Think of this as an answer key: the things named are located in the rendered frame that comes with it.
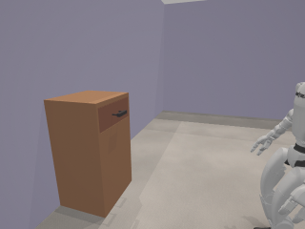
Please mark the cabinet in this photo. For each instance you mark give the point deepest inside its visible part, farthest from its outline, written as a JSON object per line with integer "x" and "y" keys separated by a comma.
{"x": 92, "y": 169}

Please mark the right robot forearm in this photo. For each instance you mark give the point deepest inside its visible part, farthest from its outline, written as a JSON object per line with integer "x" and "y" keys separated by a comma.
{"x": 281, "y": 128}

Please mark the robot left hand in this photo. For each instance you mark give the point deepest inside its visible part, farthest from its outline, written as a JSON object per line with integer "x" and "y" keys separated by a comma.
{"x": 297, "y": 197}

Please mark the robot right hand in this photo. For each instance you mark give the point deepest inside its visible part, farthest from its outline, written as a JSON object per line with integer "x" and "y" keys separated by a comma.
{"x": 265, "y": 141}

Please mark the drawer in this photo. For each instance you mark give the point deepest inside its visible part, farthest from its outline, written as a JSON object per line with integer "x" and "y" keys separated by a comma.
{"x": 105, "y": 117}

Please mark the robot right upper arm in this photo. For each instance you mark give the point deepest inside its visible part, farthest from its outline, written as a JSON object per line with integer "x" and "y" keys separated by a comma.
{"x": 291, "y": 112}

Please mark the robot left thigh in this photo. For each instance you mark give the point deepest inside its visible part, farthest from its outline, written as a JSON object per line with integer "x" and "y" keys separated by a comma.
{"x": 283, "y": 191}

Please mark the right robot shin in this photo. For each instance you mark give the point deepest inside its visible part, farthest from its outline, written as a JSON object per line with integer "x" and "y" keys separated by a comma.
{"x": 267, "y": 209}

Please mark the handle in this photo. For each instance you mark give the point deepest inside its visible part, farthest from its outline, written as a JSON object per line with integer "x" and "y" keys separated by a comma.
{"x": 120, "y": 113}

